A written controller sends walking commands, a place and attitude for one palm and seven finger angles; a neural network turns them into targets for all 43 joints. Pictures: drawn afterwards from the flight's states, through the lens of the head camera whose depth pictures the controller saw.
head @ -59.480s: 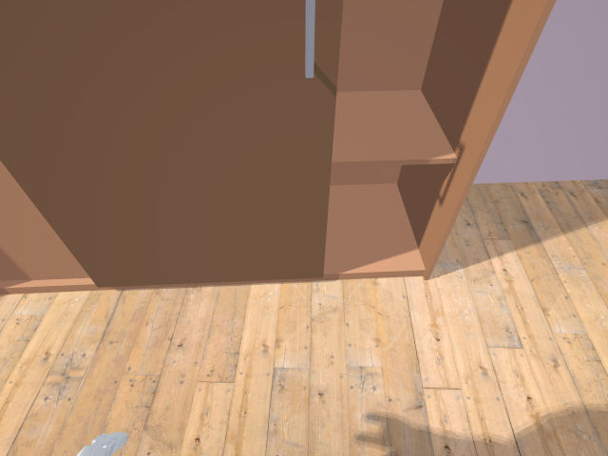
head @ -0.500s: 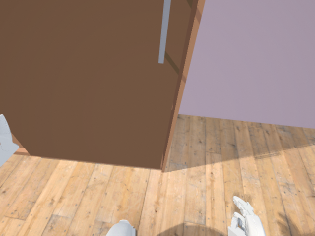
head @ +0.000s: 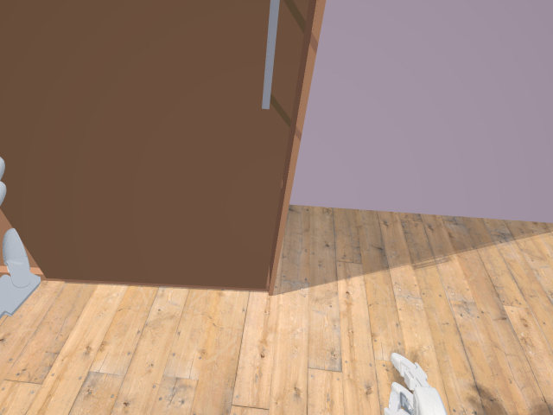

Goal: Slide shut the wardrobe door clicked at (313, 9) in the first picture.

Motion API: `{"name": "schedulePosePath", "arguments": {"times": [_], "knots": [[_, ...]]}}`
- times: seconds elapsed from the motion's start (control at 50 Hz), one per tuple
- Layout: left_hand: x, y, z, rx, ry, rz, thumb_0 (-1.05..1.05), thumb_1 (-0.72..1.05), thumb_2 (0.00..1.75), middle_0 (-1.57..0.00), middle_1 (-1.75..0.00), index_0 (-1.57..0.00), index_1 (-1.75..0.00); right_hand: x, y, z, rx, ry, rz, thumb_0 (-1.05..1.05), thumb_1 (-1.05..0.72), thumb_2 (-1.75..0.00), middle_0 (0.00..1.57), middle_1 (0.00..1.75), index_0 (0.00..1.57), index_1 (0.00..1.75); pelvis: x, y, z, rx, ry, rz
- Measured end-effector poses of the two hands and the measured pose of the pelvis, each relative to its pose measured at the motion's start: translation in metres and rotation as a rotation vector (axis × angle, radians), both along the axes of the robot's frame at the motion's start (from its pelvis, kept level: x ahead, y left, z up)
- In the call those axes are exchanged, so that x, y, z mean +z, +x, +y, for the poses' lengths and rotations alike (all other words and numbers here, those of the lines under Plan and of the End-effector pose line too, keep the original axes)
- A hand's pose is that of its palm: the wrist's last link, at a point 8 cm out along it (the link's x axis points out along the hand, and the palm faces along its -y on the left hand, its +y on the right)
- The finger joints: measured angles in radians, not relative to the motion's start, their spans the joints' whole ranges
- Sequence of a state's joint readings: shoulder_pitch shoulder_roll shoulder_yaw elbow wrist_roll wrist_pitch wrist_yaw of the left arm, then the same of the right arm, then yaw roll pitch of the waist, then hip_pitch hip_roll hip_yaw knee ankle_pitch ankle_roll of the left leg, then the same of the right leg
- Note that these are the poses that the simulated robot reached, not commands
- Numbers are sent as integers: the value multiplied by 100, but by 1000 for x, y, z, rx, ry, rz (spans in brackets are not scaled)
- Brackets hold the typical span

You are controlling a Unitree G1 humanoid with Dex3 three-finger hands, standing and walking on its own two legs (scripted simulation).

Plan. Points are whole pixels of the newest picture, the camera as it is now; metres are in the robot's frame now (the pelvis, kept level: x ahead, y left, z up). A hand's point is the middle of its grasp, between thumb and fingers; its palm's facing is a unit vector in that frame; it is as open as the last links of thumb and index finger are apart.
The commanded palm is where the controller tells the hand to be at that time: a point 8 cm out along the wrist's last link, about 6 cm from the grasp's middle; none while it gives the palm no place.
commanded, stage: stop stepping back and stand still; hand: left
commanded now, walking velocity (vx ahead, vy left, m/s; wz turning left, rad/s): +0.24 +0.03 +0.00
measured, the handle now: (270, 47) +0.74 +0.07 +0.24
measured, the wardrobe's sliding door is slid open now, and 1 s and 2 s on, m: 0.01 0.01 0.01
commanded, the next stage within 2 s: let the arm hang, fingers relaxed in 0.68 s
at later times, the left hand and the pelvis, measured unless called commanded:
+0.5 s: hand (52, 314) +0.16 +0.23 +0.18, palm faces +0.39 -0.79 -0.48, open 7.4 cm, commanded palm +0.11 +0.28 +0.18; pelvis -0.05 -0.02 -0.01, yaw -3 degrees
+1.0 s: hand out of the picture +0.12 +0.20 -0.11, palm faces -0.03 -0.95 -0.30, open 7.4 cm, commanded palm none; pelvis -0.03 +0.00 -0.01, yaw +0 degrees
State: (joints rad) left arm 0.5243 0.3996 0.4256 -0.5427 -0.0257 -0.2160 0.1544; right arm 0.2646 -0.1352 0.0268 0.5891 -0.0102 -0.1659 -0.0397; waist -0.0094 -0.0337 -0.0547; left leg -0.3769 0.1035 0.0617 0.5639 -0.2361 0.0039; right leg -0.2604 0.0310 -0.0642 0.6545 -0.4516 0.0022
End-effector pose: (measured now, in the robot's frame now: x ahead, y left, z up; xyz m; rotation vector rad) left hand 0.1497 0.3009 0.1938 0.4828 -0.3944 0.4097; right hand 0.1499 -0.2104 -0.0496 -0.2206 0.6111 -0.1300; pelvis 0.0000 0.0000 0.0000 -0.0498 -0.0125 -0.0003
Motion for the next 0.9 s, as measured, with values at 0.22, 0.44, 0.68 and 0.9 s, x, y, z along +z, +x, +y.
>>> {"name": "schedulePosePath", "arguments": {"times": [0.22, 0.44, 0.68, 0.9], "knots": [[-13, -26, -2, 3, -44, 28, 1, 89, 90, -22, -30, -21, -30, -15, -86, -57, -143, -112, 143, 1, -91, -89, 20, 30, 20, 30, -1, -34, -2, -53, 38, 7], [1, -16, -20, -72, 38, 13, 1, 89, 90, -21, -30, -20, -30, -20, -111, -38, -167, -24, 101, 1, -91, -89, 20, 30, 20, 30, -1, -48, -9, -48, 21, -23], [-19, -30, -10, 30, 1, 93, 1, 88, 89, -22, -30, -21, -30, -36, -77, -45, -92, -43, 153, 1, -91, -89, 20, 30, 20, 30, -6, -40, -9, -47, 45, -9], [-146, 22, -10, -3, -162, 661, 0, 90, 90, -20, -30, -19, -30, -51, -31, -39, 0, -5, 166, 1, -91, -89, 20, 30, 20, 30, -12, -33, 4, -2, 68, 19]]}}
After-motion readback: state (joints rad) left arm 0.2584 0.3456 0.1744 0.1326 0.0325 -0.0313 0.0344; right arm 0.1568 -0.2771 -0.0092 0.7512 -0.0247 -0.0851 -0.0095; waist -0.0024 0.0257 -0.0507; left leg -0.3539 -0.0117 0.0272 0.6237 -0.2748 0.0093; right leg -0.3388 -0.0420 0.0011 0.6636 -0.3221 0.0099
